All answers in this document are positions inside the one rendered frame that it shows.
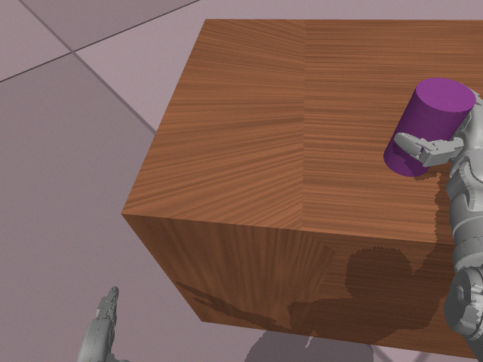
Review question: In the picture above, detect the can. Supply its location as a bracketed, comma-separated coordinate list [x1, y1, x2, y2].
[383, 78, 476, 177]

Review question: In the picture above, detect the right robot hand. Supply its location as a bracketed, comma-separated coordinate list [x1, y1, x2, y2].
[394, 83, 483, 167]

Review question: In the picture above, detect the right robot arm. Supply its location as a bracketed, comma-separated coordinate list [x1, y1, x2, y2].
[444, 149, 483, 362]

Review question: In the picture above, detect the left robot hand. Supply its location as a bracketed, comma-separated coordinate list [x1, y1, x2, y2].
[77, 286, 130, 362]

